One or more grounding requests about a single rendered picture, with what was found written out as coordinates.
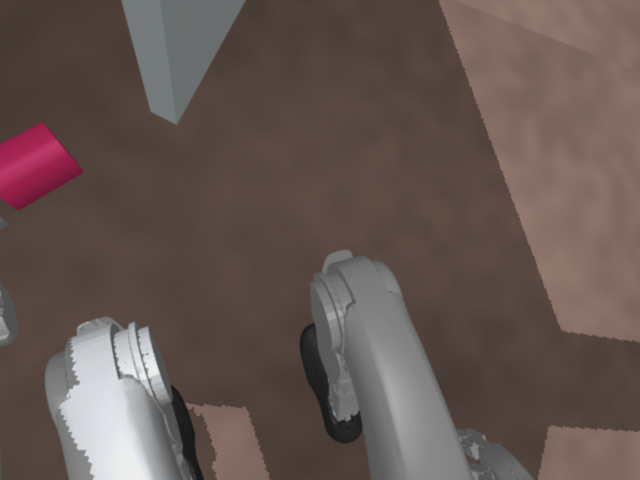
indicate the can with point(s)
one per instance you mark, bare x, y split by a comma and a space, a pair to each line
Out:
32, 164

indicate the left robot arm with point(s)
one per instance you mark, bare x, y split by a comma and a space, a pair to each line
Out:
8, 325

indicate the right robot hand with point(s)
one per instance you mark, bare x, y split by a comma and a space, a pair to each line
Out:
497, 462

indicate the right robot foot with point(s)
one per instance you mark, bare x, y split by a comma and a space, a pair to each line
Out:
342, 431

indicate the left robot foot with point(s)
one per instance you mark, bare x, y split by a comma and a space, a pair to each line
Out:
187, 434

